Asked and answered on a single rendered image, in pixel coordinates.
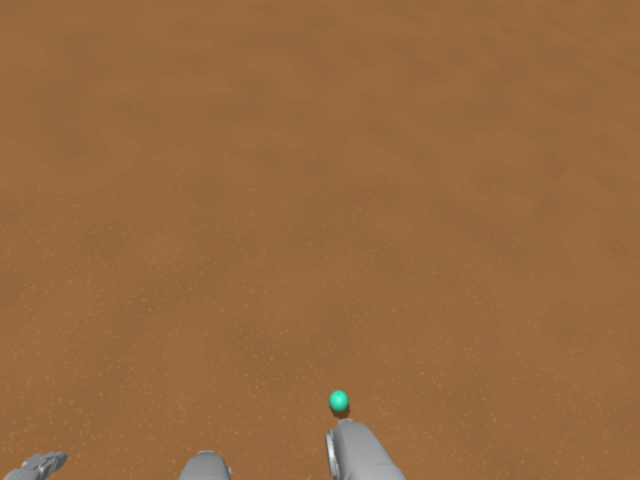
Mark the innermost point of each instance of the left robot hand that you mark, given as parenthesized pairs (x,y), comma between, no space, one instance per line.
(38,466)

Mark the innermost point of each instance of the ball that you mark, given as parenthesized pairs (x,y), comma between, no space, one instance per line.
(338,400)

